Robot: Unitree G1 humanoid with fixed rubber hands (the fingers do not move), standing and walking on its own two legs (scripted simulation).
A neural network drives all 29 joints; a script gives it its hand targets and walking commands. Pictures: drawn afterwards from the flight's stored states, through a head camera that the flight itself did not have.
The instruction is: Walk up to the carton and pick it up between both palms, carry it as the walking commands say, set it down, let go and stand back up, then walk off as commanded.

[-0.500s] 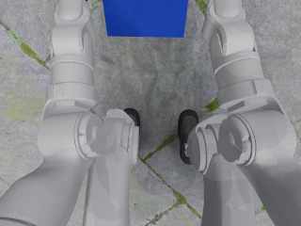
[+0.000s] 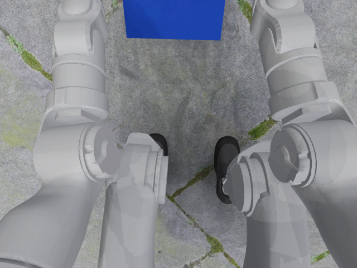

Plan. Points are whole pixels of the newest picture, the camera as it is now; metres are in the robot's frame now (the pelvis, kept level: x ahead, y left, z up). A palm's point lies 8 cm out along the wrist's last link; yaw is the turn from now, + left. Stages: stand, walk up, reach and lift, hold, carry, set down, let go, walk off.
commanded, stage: set down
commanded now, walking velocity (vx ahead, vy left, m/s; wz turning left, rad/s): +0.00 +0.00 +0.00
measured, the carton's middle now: out of the picture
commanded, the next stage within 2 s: none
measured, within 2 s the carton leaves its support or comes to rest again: rests again in 1.68 s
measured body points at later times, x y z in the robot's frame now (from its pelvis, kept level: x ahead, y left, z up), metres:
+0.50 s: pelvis +0.00 +0.00 +0.00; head +0.38 +0.02 +0.23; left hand +0.56 +0.19 -0.18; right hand +0.58 -0.08 -0.18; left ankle +0.11 +0.12 -0.36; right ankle +0.11 -0.10 -0.36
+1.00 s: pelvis +0.01 +0.00 +0.00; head +0.40 +0.02 +0.22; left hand +0.57 +0.20 -0.19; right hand +0.59 -0.08 -0.18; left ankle +0.11 +0.12 -0.36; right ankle +0.11 -0.10 -0.36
